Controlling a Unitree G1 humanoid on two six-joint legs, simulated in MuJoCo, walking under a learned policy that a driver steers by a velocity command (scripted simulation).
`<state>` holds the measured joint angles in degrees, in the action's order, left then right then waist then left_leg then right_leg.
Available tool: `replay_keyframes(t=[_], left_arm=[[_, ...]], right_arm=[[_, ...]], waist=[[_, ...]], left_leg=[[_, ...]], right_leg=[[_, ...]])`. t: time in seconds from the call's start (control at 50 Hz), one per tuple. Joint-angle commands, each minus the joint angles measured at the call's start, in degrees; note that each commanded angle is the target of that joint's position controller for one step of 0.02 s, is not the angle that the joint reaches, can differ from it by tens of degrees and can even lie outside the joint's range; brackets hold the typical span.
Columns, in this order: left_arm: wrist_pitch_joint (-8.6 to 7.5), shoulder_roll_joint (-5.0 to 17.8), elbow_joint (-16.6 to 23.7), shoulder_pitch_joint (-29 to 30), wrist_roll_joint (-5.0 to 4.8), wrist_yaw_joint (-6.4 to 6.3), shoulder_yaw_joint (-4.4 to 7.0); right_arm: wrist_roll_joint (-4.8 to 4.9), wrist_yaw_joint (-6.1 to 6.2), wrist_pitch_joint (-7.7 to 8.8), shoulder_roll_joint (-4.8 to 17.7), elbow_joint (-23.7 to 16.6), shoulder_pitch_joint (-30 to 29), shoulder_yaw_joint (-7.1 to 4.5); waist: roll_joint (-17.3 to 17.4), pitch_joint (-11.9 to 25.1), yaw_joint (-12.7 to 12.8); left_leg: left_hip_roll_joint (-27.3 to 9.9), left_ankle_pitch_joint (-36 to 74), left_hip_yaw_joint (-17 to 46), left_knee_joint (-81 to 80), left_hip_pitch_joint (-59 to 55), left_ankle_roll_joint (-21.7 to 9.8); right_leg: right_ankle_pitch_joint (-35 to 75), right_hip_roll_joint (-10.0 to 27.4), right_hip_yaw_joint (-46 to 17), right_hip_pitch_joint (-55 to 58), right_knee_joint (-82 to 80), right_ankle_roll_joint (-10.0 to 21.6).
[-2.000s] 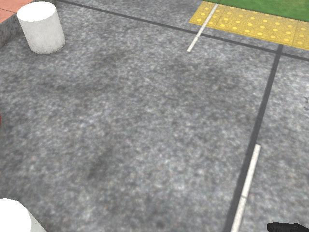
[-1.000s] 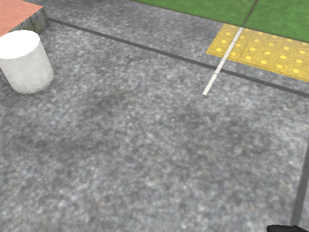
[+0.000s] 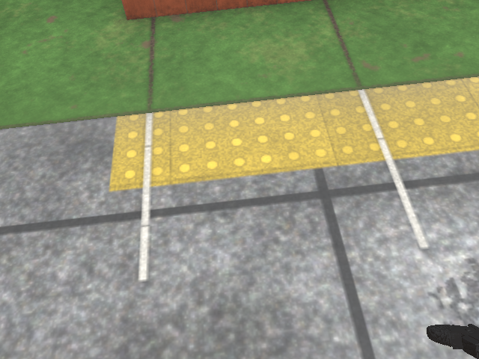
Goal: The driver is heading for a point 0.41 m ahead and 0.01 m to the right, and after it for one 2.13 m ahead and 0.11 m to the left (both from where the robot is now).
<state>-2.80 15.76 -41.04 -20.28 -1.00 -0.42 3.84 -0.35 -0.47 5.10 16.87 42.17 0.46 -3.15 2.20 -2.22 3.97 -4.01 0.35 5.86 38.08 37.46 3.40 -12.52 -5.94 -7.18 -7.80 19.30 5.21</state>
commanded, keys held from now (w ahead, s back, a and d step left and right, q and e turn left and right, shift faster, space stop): w+e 0.22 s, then w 0.06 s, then no key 0.72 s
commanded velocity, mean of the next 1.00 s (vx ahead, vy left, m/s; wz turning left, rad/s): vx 0.25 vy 0.00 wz -0.27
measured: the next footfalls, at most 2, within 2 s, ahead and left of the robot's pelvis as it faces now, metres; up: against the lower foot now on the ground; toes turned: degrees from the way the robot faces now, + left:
left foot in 0.16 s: +0.27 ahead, +0.14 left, +0.00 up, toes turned -10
right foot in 0.58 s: +0.40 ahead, -0.14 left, +0.00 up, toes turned -13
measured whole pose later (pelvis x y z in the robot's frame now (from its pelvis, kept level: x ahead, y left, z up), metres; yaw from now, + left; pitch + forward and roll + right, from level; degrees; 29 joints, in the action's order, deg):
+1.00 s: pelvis +0.34 -0.01 -0.02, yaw -14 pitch -1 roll +0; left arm 0.3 12.8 -45.6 -9.1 1.2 -0.6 1.8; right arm -1.2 1.2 -0.3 14.1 51.4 12.8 -1.1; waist -0.7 -0.7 -0.1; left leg -2.5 -18.0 0.3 32.1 13.5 1.8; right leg -10.6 -1.2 -0.6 -18.2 29.5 0.3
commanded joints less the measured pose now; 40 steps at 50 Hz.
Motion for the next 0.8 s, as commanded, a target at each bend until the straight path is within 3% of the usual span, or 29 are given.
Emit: replay_keyframes(t=[0.02,0.08,0.12,0.14,0.16,0.18,0.2,0.22,0.24,0.26,0.28,0.3,0.36,0.4,0.44,0.5,0.56,0.58,0.6,0.62,0.64,0.66,0.68,0.72,0.76,0.8], left_arm=[[-0.48,10.11,2.60,-1.11,-0.38,-0.54,2.82],[0.19,9.55,2.00,-1.90,-0.50,-0.88,2.73],[0.70,9.62,2.14,-0.82,-0.39,-1.06,2.83],[0.87,8.63,2.56,0.30,-0.34,-1.02,2.47],[0.73,6.05,3.47,1.23,0.08,-0.79,1.50],[0.40,2.83,4.79,-3.22,-0.10,-0.79,0.48],[0.01,4.09,5.54,-7.43,-1.06,-0.90,0.11],[0.17,9.29,4.44,-4.39,-1.49,-0.83,1.36],[0.45,10.20,5.02,0.67,-0.89,-0.75,1.61],[0.45,9.07,5.68,3.37,-0.20,-0.62,1.51],[0.45,8.00,5.94,4.37,0.12,-0.40,1.56],[0.58,6.72,5.90,4.05,-0.21,-0.21,1.35],[0.88,3.92,6.24,4.36,0.50,-0.44,0.57],[0.70,2.51,6.48,5.82,1.14,-0.17,-0.26],[0.40,1.98,6.50,8.47,0.93,0.48,-0.73],[0.28,3.23,7.61,12.79,0.82,1.27,-0.47],[0.13,4.96,6.91,10.47,1.50,1.39,0.50],[0.16,7.18,6.36,8.46,1.89,0.91,1.26],[0.37,11.68,6.81,5.26,3.02,0.21,2.05],[1.01,9.42,7.07,5.58,3.45,-0.11,0.85],[1.36,4.95,6.16,4.80,2.49,0.47,-0.30],[1.35,4.42,5.70,6.86,1.92,0.91,-0.59],[1.34,4.96,5.49,9.47,1.84,1.07,-0.51],[1.56,6.52,5.59,15.01,2.15,0.97,-0.06],[1.82,5.95,5.16,17.12,2.67,0.67,-0.01],[1.94,4.79,4.24,17.52,2.44,0.39,-0.29]], right_arm=[[0.57,-0.63,1.17,3.73,-5.51,-6.44,-0.61],[0.71,-1.30,1.99,5.32,-6.37,-6.91,-1.15],[0.84,-1.31,2.55,6.41,-5.81,-3.43,-1.80],[0.62,-1.01,2.83,7.30,-4.55,1.53,-2.49],[-0.29,-0.62,3.11,9.43,-3.55,8.90,-3.35],[-1.29,-0.11,2.85,14.08,-2.82,17.50,-4.54],[-0.11,-0.66,2.07,13.06,-1.30,19.61,-4.44],[0.73,-0.54,1.65,8.09,-2.38,16.64,-3.16],[0.51,-0.34,1.08,5.92,-2.70,14.61,-2.46],[0.06,-0.42,0.78,4.92,-2.29,12.60,-1.92],[-0.33,-0.46,0.82,3.83,-1.82,11.55,-1.46],[-0.71,-0.49,0.97,3.62,-1.57,10.56,-1.27],[-0.38,-0.59,1.66,5.49,0.06,9.98,-1.70],[0.21,-0.31,1.25,7.00,0.90,9.29,-2.02],[0.71,0.06,0.35,7.79,1.76,9.89,-2.04],[1.35,0.26,-0.72,8.67,3.47,12.80,-1.97],[2.32,0.39,-1.38,8.77,4.16,12.18,-1.79],[1.79,0.33,-1.17,7.22,4.76,14.12,-1.23],[-0.35,0.18,-0.58,4.47,3.73,16.18,-0.05],[-0.87,-0.25,-0.72,0.69,4.49,22.14,1.73],[0.24,-0.27,-1.83,3.96,5.14,20.26,1.02],[0.97,-0.06,-2.84,5.87,4.28,16.98,0.43],[0.91,0.53,-3.88,5.84,4.44,15.39,0.21],[0.28,1.58,-5.67,5.64,4.74,15.40,-0.05],[0.20,2.03,-6.28,3.92,6.04,17.18,0.27],[0.06,2.06,-6.33,3.00,6.69,17.10,0.42]], waist=[[-7.38,1.17,0.27],[-8.02,1.36,0.05],[-10.09,2.13,-1.89],[-10.18,4.28,-4.57],[-8.21,10.55,-8.08],[3.01,19.83,-8.74],[16.80,22.60,-7.09],[9.09,14.32,-7.91],[4.20,8.48,-8.35],[1.83,4.22,-7.24],[2.34,2.29,-6.01],[3.41,0.87,-4.85],[3.17,1.79,-3.08],[2.97,4.08,-3.13],[3.51,5.61,-4.31],[3.77,6.23,-5.86],[3.06,7.10,-3.26],[1.06,8.37,-2.69],[-6.44,14.17,-2.97],[-15.67,20.31,-4.39],[-13.13,21.11,-2.66],[-10.89,16.18,-2.72],[-8.55,13.21,-3.36],[-9.35,9.38,-5.79],[-10.53,9.09,-6.71],[-10.45,9.44,-6.65]], left_leg=[[3.26,4.61,-1.89,-5.84,-6.51,-0.21],[4.13,0.20,-0.86,-9.94,-7.81,-1.56],[4.68,-4.55,-1.58,-11.42,-12.70,-3.07],[5.00,-3.77,-2.78,-14.03,-19.82,-4.45],[-0.33,-3.56,1.22,-12.53,-32.91,-7.48],[-13.18,-8.11,18.96,-12.68,-54.17,-14.51],[-20.86,-21.30,39.18,-18.72,-60.11,-19.51],[-19.35,-29.06,35.00,-20.75,-53.39,-17.52],[-16.53,-26.93,26.52,-21.40,-45.86,-15.38],[-13.83,-21.38,20.55,-23.08,-38.49,-14.69],[-11.68,-17.13,16.31,-24.58,-33.88,-14.31],[-10.21,-9.97,12.59,-25.62,-30.02,-14.23],[-9.79,19.81,3.69,-24.78,-27.61,-16.09],[-8.78,26.88,-1.19,-24.08,-27.84,-15.79],[-6.97,27.08,-4.80,-23.85,-27.22,-14.49],[-7.67,22.82,-4.51,-21.45,-30.49,-13.31],[-7.02,17.22,-3.91,-14.38,-30.82,-10.59],[-4.44,14.58,-5.07,-9.42,-28.85,-8.32],[-0.71,-0.89,-7.83,0.72,-21.65,-4.90],[2.62,-33.51,-6.68,12.88,-12.23,-1.46],[1.36,-41.06,-2.69,16.67,-11.20,-0.35],[0.49,-40.24,-2.49,18.62,-8.78,0.06],[-0.24,-37.90,-2.64,18.04,-8.18,0.36],[-0.85,-32.11,-2.96,13.26,-14.00,1.46],[0.38,-26.60,-4.75,8.22,-20.36,1.62],[0.95,-19.63,-5.61,1.95,-24.36,0.92]], right_leg=[[8.75,12.57,-10.74,-3.78,-4.19,6.99],[7.93,13.94,-15.39,0.86,0.44,6.40],[10.81,14.08,-17.69,1.81,3.98,5.52],[14.13,11.99,-16.95,0.87,8.08,4.24],[14.04,9.08,-13.98,-3.64,18.87,2.22],[-0.66,2.13,-6.45,-19.84,37.96,-2.09],[-22.28,1.35,-3.66,-33.29,50.25,-3.62],[-18.50,5.22,-4.52,-37.81,55.40,-4.27],[-13.82,7.10,-2.27,-37.52,55.89,-4.52],[-10.62,8.47,-1.28,-35.90,53.55,-4.61],[-8.42,9.91,-1.31,-33.97,50.71,-4.42],[-7.63,10.32,-0.94,-31.07,48.81,-4.57],[-7.46,9.50,1.45,-27.82,40.27,-6.31],[-1.21,9.72,3.23,-24.56,32.09,-6.77],[6.74,8.79,5.44,-19.43,24.18,-6.64],[10.09,7.47,5.77,-16.52,16.72,-5.81],[14.31,5.67,6.79,-8.22,6.55,-2.94],[22.74,6.97,5.36,-1.94,3.97,-1.27],[48.37,17.12,-3.98,10.01,8.67,2.65],[56.57,28.25,-15.72,18.46,9.20,12.84],[46.19,27.18,-17.42,14.92,6.83,13.66],[37.62,24.13,-14.74,11.40,5.10,11.44],[31.15,22.41,-12.83,7.25,3.53,9.54],[22.14,19.89,-9.06,-3.70,0.09,7.47],[17.79,17.37,-5.28,-9.19,-1.12,6.86],[11.31,16.33,-3.78,-10.62,-1.14,6.26]])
